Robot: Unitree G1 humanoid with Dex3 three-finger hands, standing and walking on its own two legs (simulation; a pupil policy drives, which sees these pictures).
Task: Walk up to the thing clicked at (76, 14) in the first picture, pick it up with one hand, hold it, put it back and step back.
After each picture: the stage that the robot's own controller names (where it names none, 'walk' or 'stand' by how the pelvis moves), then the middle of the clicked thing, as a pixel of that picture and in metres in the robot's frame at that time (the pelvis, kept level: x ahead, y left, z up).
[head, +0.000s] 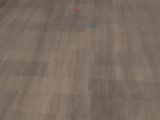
stand; (76, 13) +2.11 +0.13 -0.72
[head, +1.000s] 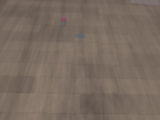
walk; (63, 22) +1.97 +0.21 -0.72
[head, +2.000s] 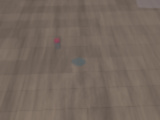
walk; (57, 43) +1.37 +0.29 -0.71
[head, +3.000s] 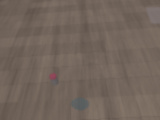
walk; (53, 79) +0.90 +0.32 -0.70
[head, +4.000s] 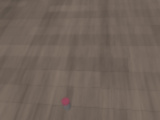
walk; (66, 104) +0.61 +0.25 -0.70
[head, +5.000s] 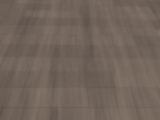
stand; out of the picture +0.40 +0.23 -0.70
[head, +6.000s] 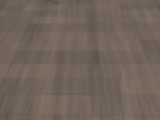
stand; out of the picture +0.36 +0.25 -0.72
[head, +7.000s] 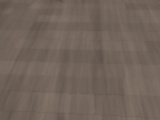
stand; out of the picture +0.37 +0.24 -0.72
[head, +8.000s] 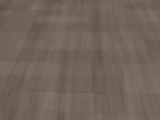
stand; out of the picture +0.39 +0.24 -0.73
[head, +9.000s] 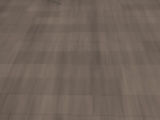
stand; out of the picture +0.37 +0.26 -0.73
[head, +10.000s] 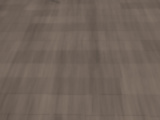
stand; out of the picture +0.36 +0.26 -0.73
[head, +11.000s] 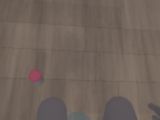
go down; (36, 78) +0.43 +0.25 -0.44
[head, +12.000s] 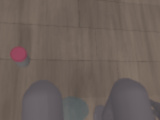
go down; (21, 57) +0.46 +0.27 -0.31
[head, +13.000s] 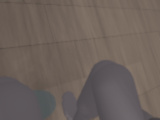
close in; out of the picture +0.43 +0.31 -0.23
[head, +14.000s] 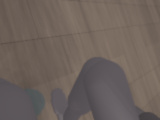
close; out of the picture +0.43 +0.32 -0.23
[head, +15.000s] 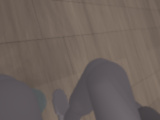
lift; out of the picture +0.40 +0.30 -0.23
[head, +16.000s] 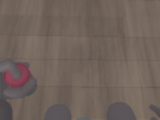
lift; (22, 81) +0.34 +0.21 -0.02
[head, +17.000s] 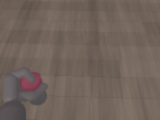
hold; (34, 89) +0.33 +0.19 -0.01
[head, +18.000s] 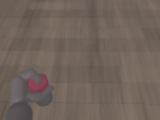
hold; (41, 90) +0.33 +0.17 +0.00
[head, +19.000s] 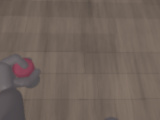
crouch; (27, 74) +0.39 +0.20 -0.06
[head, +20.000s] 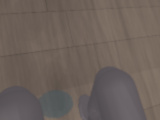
lower; out of the picture +0.49 +0.31 -0.12
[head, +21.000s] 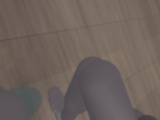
lower; out of the picture +0.43 +0.33 -0.23
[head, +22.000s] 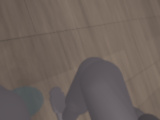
lower; out of the picture +0.43 +0.33 -0.23
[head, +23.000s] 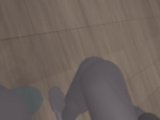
lower; out of the picture +0.43 +0.33 -0.23
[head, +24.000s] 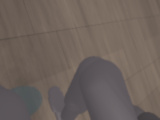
lower; out of the picture +0.43 +0.33 -0.23
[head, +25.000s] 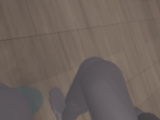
open; out of the picture +0.43 +0.31 -0.23
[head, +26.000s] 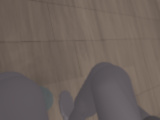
stand; out of the picture +0.43 +0.30 -0.24
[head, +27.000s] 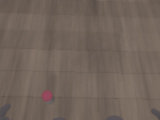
stand; (48, 97) +0.42 +0.22 -0.55
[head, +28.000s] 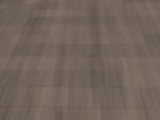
stand; out of the picture +0.39 +0.22 -0.67
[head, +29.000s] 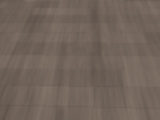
stand; out of the picture +0.39 +0.22 -0.67
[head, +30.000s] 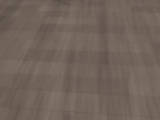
stand; out of the picture +0.41 +0.21 -0.72
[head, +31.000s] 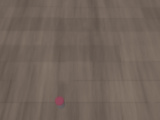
walk; (60, 102) +0.46 +0.17 -0.71
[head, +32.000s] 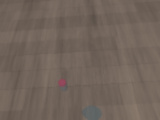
walk; (63, 85) +0.68 +0.24 -0.70
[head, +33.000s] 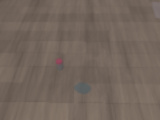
stand; (59, 64) +1.00 +0.27 -0.70
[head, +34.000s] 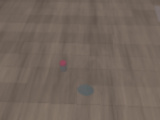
stand; (63, 66) +1.00 +0.23 -0.72
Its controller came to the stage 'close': yes
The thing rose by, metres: 0.72
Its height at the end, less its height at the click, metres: +0.00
